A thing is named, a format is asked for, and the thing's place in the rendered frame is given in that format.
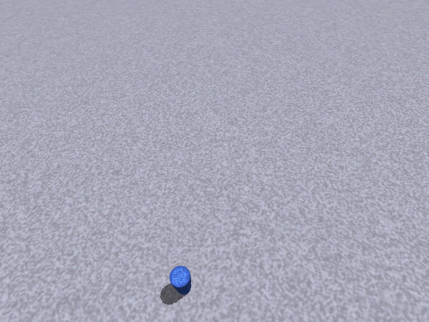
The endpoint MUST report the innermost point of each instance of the cup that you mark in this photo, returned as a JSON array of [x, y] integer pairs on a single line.
[[180, 279]]

